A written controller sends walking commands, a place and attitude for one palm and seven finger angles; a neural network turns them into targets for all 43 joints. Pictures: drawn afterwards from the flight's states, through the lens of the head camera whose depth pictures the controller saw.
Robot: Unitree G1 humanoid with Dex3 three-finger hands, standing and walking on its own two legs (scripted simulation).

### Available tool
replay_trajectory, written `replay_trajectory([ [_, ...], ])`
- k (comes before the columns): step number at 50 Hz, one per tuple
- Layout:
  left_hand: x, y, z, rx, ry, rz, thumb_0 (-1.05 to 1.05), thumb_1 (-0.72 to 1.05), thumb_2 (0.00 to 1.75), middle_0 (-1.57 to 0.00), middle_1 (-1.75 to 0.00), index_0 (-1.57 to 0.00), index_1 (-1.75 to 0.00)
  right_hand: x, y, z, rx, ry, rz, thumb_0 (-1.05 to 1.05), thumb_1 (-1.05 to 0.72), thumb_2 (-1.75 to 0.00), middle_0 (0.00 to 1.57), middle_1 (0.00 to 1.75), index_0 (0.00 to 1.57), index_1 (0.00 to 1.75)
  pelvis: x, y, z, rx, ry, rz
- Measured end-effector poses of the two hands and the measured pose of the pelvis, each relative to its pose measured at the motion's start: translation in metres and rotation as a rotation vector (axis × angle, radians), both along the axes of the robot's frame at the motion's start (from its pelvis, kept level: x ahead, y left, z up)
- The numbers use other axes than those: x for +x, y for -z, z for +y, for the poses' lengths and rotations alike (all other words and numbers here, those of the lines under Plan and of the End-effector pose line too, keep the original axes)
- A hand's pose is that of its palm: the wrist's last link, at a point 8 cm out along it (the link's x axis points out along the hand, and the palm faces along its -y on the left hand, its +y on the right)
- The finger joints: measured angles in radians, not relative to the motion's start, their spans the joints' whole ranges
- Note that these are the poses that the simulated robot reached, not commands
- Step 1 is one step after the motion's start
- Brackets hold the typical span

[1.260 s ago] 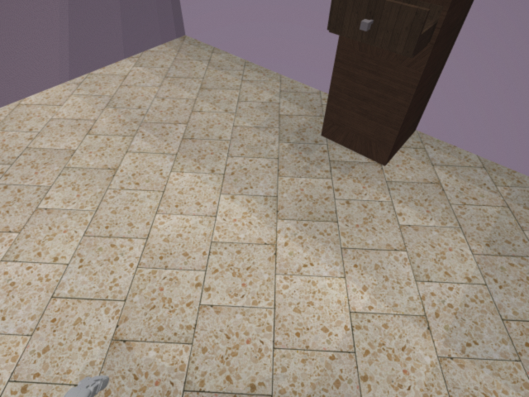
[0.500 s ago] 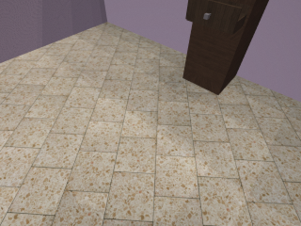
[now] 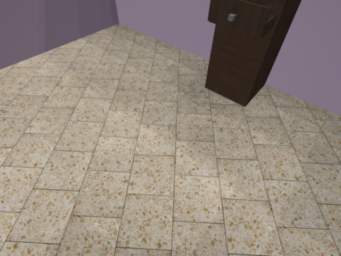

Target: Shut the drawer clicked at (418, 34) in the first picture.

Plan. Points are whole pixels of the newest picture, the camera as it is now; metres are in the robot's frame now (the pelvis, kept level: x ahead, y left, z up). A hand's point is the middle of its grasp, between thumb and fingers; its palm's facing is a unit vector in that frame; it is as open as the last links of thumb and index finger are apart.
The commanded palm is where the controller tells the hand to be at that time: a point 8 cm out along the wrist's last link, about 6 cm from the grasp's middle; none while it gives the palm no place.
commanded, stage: look at it before walking up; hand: left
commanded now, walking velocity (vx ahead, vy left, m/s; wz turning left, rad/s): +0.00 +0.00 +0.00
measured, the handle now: (232, 16) +1.43 -0.31 -0.01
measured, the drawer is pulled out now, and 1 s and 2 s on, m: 0.18 0.18 0.18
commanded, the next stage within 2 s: walk to a spot facing it in 0.18 s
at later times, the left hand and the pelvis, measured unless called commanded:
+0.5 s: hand out of the picture +0.06 +0.22 -0.17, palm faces -0.01 -0.97 -0.25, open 7.4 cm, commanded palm none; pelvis +0.03 +0.00 -0.01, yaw -1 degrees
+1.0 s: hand (125, 193) +0.34 +0.17 -0.19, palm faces -0.11 -0.98 -0.16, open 7.4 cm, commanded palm none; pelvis +0.22 +0.01 -0.03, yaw -4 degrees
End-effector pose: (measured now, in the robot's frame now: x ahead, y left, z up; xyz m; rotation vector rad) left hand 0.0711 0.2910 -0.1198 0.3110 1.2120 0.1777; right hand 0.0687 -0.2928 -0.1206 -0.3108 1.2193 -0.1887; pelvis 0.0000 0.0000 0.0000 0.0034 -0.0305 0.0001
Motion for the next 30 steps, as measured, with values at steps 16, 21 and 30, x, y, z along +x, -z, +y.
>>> replay_trajectory([
  [16,0.004,-0.002,0.001,0.008,-0.004,-0.005,0.01,0.91,0.90,-0.20,-0.30,-0.20,-0.30,0.011,-0.001,0.000,0.002,-0.008,-0.015,0.01,-0.91,-0.90,0.21,0.30,0.20,0.30,0.004,-0.001,-0.001,0.000,0.000,-0.001],
  [21,-0.004,0.007,-0.010,-0.021,-0.019,0.029,0.01,0.91,0.90,-0.20,-0.30,-0.20,-0.30,0.004,0.007,0.012,0.029,0.002,0.015,0.01,-0.91,-0.90,0.20,0.30,0.20,0.30,0.014,0.002,-0.001,-0.001,0.009,0.007],
  [30,-0.039,0.041,-0.035,-0.149,-0.113,0.171,0.01,0.91,0.90,-0.20,-0.30,-0.20,-0.30,-0.013,0.028,0.055,0.085,0.044,0.151,0.01,-0.91,-0.90,0.20,0.30,0.20,0.30,0.058,0.015,0.014,-0.038,-0.008,0.026],
])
